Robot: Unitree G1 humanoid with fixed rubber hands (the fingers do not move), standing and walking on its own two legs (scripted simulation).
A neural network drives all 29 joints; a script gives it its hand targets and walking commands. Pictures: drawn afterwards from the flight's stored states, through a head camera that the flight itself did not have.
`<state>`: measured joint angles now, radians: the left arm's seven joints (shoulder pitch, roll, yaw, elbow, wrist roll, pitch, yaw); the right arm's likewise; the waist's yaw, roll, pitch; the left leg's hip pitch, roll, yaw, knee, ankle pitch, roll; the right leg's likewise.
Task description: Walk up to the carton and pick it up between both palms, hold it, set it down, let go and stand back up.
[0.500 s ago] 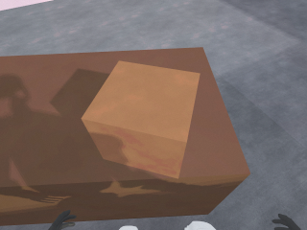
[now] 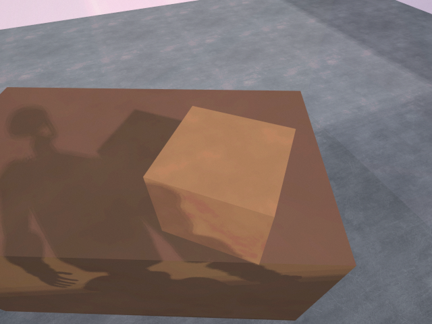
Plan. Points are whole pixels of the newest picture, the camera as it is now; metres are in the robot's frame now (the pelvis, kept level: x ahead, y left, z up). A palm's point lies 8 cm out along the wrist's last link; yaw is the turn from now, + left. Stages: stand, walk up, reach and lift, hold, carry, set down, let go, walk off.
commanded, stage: walk up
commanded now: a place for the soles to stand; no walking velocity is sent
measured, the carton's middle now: (224, 183) +0.43 +0.01 -0.03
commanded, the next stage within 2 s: reach and lift in 1.18 s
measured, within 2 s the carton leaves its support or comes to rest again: neither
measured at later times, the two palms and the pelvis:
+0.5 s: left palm out of the picture +0.09 +0.30 -0.13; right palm out of the picture +0.13 -0.31 -0.10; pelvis +0.02 +0.00 +0.00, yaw +1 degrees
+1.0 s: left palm out of the picture +0.11 +0.30 -0.13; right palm out of the picture +0.11 -0.31 -0.11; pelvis +0.04 +0.00 +0.00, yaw +1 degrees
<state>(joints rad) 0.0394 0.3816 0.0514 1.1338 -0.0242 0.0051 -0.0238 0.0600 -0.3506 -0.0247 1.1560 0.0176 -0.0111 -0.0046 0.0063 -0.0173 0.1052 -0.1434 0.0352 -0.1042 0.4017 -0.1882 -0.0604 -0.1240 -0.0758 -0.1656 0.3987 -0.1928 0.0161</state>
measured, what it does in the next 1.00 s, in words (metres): stands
